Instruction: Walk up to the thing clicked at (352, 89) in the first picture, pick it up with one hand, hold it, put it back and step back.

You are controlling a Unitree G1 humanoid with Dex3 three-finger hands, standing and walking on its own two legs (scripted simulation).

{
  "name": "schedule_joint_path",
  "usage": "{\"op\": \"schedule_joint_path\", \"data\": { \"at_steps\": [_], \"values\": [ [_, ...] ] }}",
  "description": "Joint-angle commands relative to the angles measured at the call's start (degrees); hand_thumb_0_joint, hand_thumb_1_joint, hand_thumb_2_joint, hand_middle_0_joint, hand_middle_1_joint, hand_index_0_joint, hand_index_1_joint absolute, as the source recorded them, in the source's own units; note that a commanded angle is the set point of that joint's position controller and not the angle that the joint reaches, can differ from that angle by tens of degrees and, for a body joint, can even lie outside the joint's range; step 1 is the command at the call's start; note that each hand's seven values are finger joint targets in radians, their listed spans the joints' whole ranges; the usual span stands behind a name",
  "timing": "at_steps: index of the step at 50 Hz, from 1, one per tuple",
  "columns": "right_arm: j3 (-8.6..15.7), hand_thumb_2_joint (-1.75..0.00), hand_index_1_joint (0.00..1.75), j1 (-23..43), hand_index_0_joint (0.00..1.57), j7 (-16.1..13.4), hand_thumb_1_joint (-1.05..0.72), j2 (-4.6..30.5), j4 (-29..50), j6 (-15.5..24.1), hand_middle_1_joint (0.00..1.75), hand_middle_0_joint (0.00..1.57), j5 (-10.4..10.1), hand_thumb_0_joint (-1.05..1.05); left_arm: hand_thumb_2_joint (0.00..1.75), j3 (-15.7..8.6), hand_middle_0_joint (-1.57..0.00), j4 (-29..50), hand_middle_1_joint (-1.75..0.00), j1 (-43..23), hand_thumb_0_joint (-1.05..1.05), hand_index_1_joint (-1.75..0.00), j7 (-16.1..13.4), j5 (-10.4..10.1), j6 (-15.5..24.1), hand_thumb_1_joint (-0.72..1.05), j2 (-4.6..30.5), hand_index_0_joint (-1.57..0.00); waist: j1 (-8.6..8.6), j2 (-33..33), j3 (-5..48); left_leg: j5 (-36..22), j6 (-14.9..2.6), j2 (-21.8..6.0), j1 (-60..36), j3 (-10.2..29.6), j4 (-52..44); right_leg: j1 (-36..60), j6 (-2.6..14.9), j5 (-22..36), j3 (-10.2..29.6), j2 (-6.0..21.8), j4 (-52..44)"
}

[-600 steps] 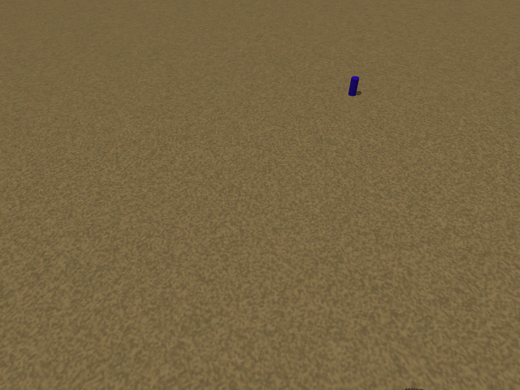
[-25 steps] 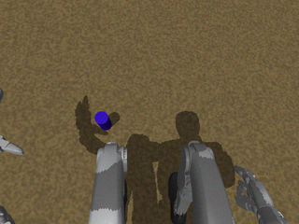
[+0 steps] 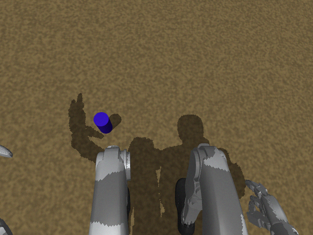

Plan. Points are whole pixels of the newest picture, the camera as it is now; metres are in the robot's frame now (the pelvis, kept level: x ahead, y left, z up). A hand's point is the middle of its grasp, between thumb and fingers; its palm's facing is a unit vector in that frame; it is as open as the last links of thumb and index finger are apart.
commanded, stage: go down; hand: left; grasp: from the side
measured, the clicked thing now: (103, 123) +0.44 +0.21 -0.34
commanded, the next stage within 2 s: approach in 1.38 s
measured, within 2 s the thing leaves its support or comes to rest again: neither
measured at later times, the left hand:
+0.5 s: hand out of the picture +0.36 +0.39 -0.03, palm faces +0.12 -0.98 -0.16, open 17.5 cm
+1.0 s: hand out of the picture +0.37 +0.38 -0.02, palm faces +0.10 -0.99 -0.13, open 17.4 cm
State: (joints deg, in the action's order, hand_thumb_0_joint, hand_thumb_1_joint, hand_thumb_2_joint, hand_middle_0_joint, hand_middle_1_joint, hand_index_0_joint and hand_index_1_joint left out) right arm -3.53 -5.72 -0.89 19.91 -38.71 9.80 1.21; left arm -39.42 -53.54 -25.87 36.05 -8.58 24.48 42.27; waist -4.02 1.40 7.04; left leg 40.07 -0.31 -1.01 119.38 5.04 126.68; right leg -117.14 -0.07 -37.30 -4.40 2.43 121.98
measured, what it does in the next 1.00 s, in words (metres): stands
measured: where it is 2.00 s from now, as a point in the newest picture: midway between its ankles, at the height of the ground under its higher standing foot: (153, 219)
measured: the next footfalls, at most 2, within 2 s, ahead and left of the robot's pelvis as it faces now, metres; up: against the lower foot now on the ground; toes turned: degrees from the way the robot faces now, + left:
none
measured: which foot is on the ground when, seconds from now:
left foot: down 0.00-1.00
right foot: down 0.00-1.00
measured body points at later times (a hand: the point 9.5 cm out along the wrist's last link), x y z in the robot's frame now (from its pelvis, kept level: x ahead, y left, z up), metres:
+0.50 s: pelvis +0.00 +0.00 -0.02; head +0.20 +0.06 +0.38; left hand +0.35 +0.44 -0.02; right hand +0.17 -0.28 -0.12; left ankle +0.08 +0.12 -0.36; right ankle +0.11 -0.13 -0.36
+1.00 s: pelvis +0.00 +0.00 -0.02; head +0.20 +0.07 +0.38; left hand +0.36 +0.44 -0.01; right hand +0.16 -0.27 -0.12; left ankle +0.08 +0.12 -0.36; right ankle +0.11 -0.13 -0.36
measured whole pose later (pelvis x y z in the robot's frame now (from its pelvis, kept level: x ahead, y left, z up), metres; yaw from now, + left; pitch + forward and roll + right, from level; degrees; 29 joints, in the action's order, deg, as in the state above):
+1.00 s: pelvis +0.00 +0.00 -0.02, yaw +0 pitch +32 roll -6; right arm -4.4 -5.6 -0.5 20.7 -38.7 9.8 1.0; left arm -41.8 -54.0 -28.2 40.3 -11.7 25.0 43.7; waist -4.4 1.5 6.4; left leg 39.8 -0.8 -0.5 122.3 5.0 130.2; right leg -119.6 -0.5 -37.2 -4.2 2.7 125.3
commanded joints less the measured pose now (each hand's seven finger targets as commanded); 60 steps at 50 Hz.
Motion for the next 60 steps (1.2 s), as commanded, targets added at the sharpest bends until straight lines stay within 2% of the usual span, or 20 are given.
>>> {"op": "schedule_joint_path", "data": {
  "at_steps": [1, 5, 6, 9, 15, 19, 21, 23, 28, 32, 35, 37, 39, 40, 42, 45, 48, 50, 51, 60],
  "values": [
    [5.2, -0.90, 0.30, -5.8, 0.20, -0.8, -0.90, 13.5, 3.7, 1.6, 0.30, 0.20, -0.2, 0.00, 0.13, -4.6, -0.03, 10.2, -0.13, -8.2, 0.00, -0.13, -0.1, -2.5, 2.9, -0.58, 21.0, -0.03, 2.63, -14.1, 33.4, -8.6, -0.74, 0.5, -26.8, -0.8, -18.4, 14.8, 2.86, 7.0, -0.8, -1.6, -10.2],
    [5.3, -0.91, 0.30, -6.0, 0.20, -0.7, -0.91, 13.6, 3.9, 1.6, 0.30, 0.20, -0.2, 0.00, 0.12, -4.3, -0.03, 10.4, -0.13, -9.3, 0.00, -0.12, 0.4, -2.7, 3.2, -0.59, 20.0, -0.03, 1.87, -13.5, 32.9, -10.0, -0.66, 0.5, -27.2, -0.1, -17.8, 13.6, 2.88, 7.8, -1.1, -1.4, -9.4],
    [5.3, -0.90, 0.30, -6.4, 0.20, -0.6, -0.90, 13.5, 3.5, 1.6, 0.30, 0.20, 0.0, 0.00, 0.12, -5.5, -0.03, 10.7, -0.13, -10.0, 0.00, -0.12, 0.3, -2.8, 3.5, -0.58, 21.7, -0.03, 2.04, -13.8, 33.6, -9.5, -0.75, 0.6, -26.5, -0.4, -17.5, 14.7, 2.79, 7.5, -0.8, -1.4, -9.6],
    [5.1, -0.91, 0.30, -5.9, 0.20, -0.6, -0.91, 13.7, 3.6, 1.6, 0.30, 0.20, 0.1, 0.00, 0.12, -5.4, -0.03, 10.4, -0.13, -11.6, 0.00, -0.12, 0.7, -2.8, 4.1, -0.60, 22.2, -0.03, 1.57, -13.2, 33.0, -8.3, -0.91, 0.6, -25.5, -0.4, -17.0, 14.1, 2.76, 6.5, -0.8, -1.4, -9.2],
    [4.9, -0.91, 0.30, -5.4, 0.20, -0.5, -0.90, 13.8, 4.1, 1.6, 0.30, 0.20, 0.3, 0.00, 0.13, -5.8, -0.03, 8.2, -0.13, -10.8, 0.00, -0.13, 1.6, -2.9, 4.2, -0.59, 22.7, -0.03, 1.91, -11.3, 32.5, -4.7, -1.29, 0.8, -22.9, -1.3, -16.5, 14.7, 2.47, 3.6, -0.7, -1.6, -9.9],
    [4.5, -0.91, 0.30, -5.5, 0.20, -0.4, -0.91, 13.8, 4.0, 1.5, 0.30, 0.20, 0.3, 0.00, 0.14, -6.2, -0.03, 8.0, -0.13, -12.2, 0.00, -0.13, 2.1, -3.2, 4.3, -0.60, 23.9, -0.03, 1.54, -11.5, 32.8, -5.2, -1.40, 0.9, -21.8, -2.0, -15.3, 15.2, 2.50, 3.7, -0.5, -1.7, -9.6],
    [4.4, -0.91, 0.30, -4.7, 0.20, -0.4, -0.90, 14.0, 4.1, 1.6, 0.30, 0.20, 0.3, 0.00, 0.14, -6.7, -0.03, 7.6, -0.13, -11.4, 0.00, -0.13, 2.3, -3.4, 4.4, -0.58, 24.3, -0.02, 2.24, -11.6, 31.7, -4.2, -1.47, 1.0, -21.2, -2.0, -15.3, 14.5, 2.43, 3.0, -0.6, -1.6, -9.6],
    [4.4, -0.91, 0.30, -4.9, 0.20, -0.4, -0.91, 14.0, 4.0, 1.8, 0.30, 0.20, 0.4, 0.00, 0.14, -5.5, -0.03, 9.1, -0.12, -13.7, 0.00, -0.12, 2.8, -3.6, 4.8, -0.58, 23.7, -0.03, 1.46, -13.1, 33.0, -4.3, -1.28, 0.8, -22.7, -1.8, -15.1, 13.5, 2.58, 3.4, -0.5, -1.7, -9.1],
    [4.2, -0.91, 0.30, -5.5, 0.20, -0.5, -0.90, 14.1, 3.7, 1.9, 0.30, 0.20, 0.2, 0.00, 0.14, -6.8, -0.03, 9.1, -0.13, -12.7, 0.00, -0.13, 3.0, -4.1, 4.4, -0.56, 25.1, -0.03, 1.74, -12.6, 33.9, -5.8, -1.28, 0.9, -22.3, -1.9, -14.7, 14.9, 2.48, 4.3, -0.6, -1.7, -9.0],
    [4.4, -0.91, 0.30, -5.5, 0.20, -0.6, -0.91, 14.5, 3.5, 1.8, 0.30, 0.20, 0.1, 0.00, 0.13, -7.2, -0.03, 8.6, -0.12, -11.0, 0.00, -0.12, 3.3, -4.2, 4.1, -0.58, 24.8, -0.03, 2.34, -14.0, 33.1, -6.4, -1.02, 0.8, -24.0, -1.0, -15.3, 12.7, 2.70, 4.9, -1.0, -1.6, -7.9],
    [4.4, -0.91, 0.30, -5.8, 0.20, -0.5, -0.90, 14.3, 3.3, 1.6, 0.30, 0.20, 0.0, 0.00, 0.13, -6.2, -0.04, 9.0, -0.12, -12.0, 0.00, -0.12, 3.6, -4.3, 3.8, -0.56, 24.2, -0.03, 1.48, -13.9, 33.1, -6.7, -1.11, 0.8, -23.1, -1.2, -15.0, 13.3, 2.66, 5.2, -1.0, -1.6, -8.0],
    [4.4, -0.91, 0.30, -5.9, 0.20, -0.5, -0.91, 14.4, 3.6, 1.6, 0.30, 0.20, -0.1, 0.00, 0.12, -7.0, -0.04, 9.3, -0.11, -11.3, 0.00, -0.12, 3.5, -4.7, 3.6, -0.57, 24.2, -0.03, 2.13, -13.6, 33.3, -7.1, -0.99, 0.7, -23.9, -0.9, -15.4, 13.2, 2.64, 5.5, -1.1, -1.6, -7.8],
    [4.6, -0.91, 0.30, -5.6, 0.20, -0.5, -0.90, 14.8, 3.7, 1.6, 0.30, 0.20, -0.1, 0.00, 0.13, -6.1, -0.04, 9.8, -0.11, -11.7, 0.00, -0.11, 3.9, -4.9, 3.6, -0.57, 22.7, -0.03, 1.84, -15.4, 33.3, -7.4, -0.68, 0.5, -26.2, 0.3, -16.2, 10.6, 2.83, 6.0, -1.5, -1.5, -6.8],
    [4.7, -0.91, 0.30, -6.1, 0.20, -0.5, -0.90, 15.1, 3.5, 1.6, 0.30, 0.20, -0.2, 0.00, 0.12, -7.2, -0.04, 9.6, -0.11, -11.1, 0.00, -0.11, 3.9, -4.7, 3.5, -0.56, 23.9, -0.03, 1.90, -16.2, 33.5, -8.5, -0.46, 0.5, -27.4, 0.7, -16.3, 10.3, 2.86, 6.8, -1.6, -1.4, -6.5],
    [4.7, -0.91, 0.30, -5.7, 0.20, -0.5, -0.90, 14.7, 3.6, 1.6, 0.30, 0.20, -0.3, 0.00, 0.12, -5.6, -0.04, 10.2, -0.11, -13.2, 0.00, -0.11, 4.1, -4.8, 3.7, -0.56, 22.5, -0.03, 1.14, -15.9, 32.3, -6.0, -0.66, 0.5, -26.2, 0.8, -16.5, 9.3, 2.81, 5.2, -1.4, -1.3, -6.9],
    [4.6, -0.91, 0.30, -6.0, 0.20, -0.5, -0.90, 14.6, 3.7, 1.5, 0.30, 0.20, -0.3, 0.00, 0.12, -7.0, -0.04, 11.2, -0.11, -13.3, 0.00, -0.11, 3.8, -5.1, 3.9, -0.57, 24.5, -0.03, 1.80, -15.2, 33.2, -5.6, -0.87, 0.8, -24.9, 0.1, -16.3, 11.4, 2.67, 4.6, -1.1, -1.4, -7.6],
    [4.5, -0.91, 0.30, -5.9, 0.20, -0.6, -0.90, 14.3, 4.0, 1.7, 0.30, 0.20, -0.3, 0.00, 0.12, -6.8, -0.04, 10.9, -0.11, -12.1, 0.00, -0.11, 4.0, -5.7, 3.8, -0.57, 23.5, -0.04, 1.90, -13.0, 34.9, -6.8, -1.10, 1.1, -24.4, -1.0, -15.3, 13.8, 2.52, 5.2, -0.7, -1.5, -8.4],
    [4.5, -0.91, 0.30, -5.7, 0.20, -0.6, -0.90, 14.4, 3.8, 1.7, 0.30, 0.20, -0.4, 0.00, 0.13, -6.7, -0.04, 10.4, -0.11, -12.6, 0.00, -0.11, 4.2, -5.9, 3.7, -0.55, 23.4, -0.03, 1.69, -14.0, 32.9, -5.8, -1.10, 1.0, -23.9, -0.8, -15.8, 12.4, 2.58, 4.4, -0.8, -1.5, -8.3],
    [4.3, -0.90, 0.30, -6.0, 0.20, -0.6, -0.90, 14.4, 3.5, 1.7, 0.30, 0.20, -0.3, 0.00, 0.12, -8.1, -0.04, 7.9, -0.11, -10.8, 0.00, -0.11, 4.1, -5.9, 3.3, -0.55, 24.6, -0.03, 2.03, -12.1, 32.6, -6.6, -1.30, 1.1, -22.3, -1.4, -14.9, 14.1, 2.45, 4.9, -0.6, -1.6, -8.8],
    [3.9, -0.90, 0.30, -6.0, 0.20, -0.7, -0.90, 14.4, 3.3, 1.7, 0.30, 0.20, -0.1, 0.00, 0.12, -7.5, -0.04, 7.8, -0.10, -12.4, 0.00, -0.10, 5.7, -6.4, 3.9, -0.52, 24.1, -0.03, 1.09, -12.5, 32.9, -8.2, -1.27, 0.9, -22.9, -1.5, -14.2, 14.3, 2.50, 6.1, -0.8, -1.7, -8.3]
  ]
}}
